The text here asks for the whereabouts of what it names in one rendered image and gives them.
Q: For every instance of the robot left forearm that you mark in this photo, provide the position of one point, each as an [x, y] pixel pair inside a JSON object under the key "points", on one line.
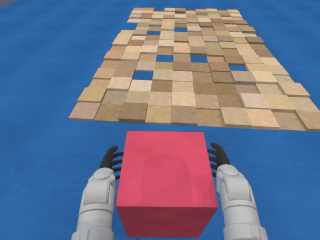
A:
{"points": [[97, 207]]}

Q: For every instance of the robot left hand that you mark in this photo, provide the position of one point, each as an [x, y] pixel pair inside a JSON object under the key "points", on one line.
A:
{"points": [[108, 163]]}

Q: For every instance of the robot right hand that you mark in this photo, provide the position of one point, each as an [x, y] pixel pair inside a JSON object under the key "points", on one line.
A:
{"points": [[220, 159]]}

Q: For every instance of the robot right forearm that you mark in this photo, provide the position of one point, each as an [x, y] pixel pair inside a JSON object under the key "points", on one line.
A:
{"points": [[238, 206]]}

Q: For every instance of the carton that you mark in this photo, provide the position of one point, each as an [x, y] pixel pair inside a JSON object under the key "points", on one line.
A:
{"points": [[166, 187]]}

